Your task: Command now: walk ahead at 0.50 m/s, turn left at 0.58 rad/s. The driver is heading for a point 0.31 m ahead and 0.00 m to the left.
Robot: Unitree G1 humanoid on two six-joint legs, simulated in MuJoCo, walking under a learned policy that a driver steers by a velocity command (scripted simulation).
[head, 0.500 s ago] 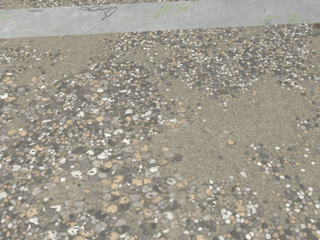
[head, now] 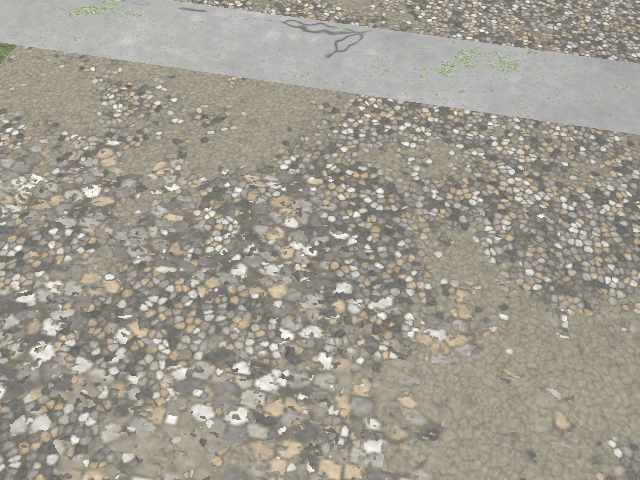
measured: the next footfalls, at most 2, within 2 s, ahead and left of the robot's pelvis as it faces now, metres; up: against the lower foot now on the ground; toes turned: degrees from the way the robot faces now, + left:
right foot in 0.22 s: +0.32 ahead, -0.13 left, +0.00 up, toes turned +7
left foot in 0.64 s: +0.26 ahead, +0.08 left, +0.00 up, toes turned +7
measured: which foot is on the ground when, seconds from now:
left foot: down 0.00-0.22, up 0.24-0.62, down 0.64-1.00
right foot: up 0.00-0.20, down 0.22-1.00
